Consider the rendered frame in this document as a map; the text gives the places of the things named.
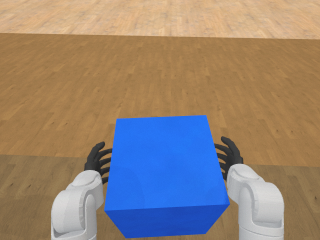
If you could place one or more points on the carton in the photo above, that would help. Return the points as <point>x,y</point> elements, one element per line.
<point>164,178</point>

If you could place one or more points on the left robot forearm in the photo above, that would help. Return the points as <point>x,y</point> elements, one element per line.
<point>73,213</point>

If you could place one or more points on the right robot hand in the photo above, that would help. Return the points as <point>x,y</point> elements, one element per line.
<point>232,156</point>

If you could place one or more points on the left robot hand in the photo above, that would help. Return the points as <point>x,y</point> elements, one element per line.
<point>94,163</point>

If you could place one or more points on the right robot forearm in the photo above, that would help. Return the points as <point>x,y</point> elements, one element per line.
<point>260,204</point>

